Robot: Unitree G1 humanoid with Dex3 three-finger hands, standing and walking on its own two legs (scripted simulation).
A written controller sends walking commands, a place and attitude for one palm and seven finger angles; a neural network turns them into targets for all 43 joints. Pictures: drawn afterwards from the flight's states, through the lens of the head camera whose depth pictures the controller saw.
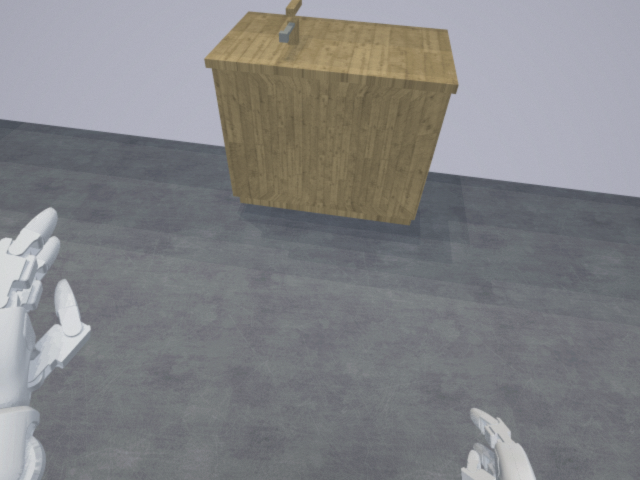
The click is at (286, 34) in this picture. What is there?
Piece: tap's lever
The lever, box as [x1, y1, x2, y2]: [279, 31, 288, 42]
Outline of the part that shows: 280,31 279,41 287,42 288,31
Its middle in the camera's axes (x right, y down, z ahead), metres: -0.12 -0.66 +1.27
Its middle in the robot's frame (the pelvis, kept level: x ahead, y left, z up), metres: +1.39 +0.21 +0.01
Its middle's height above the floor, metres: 0.79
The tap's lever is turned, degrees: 0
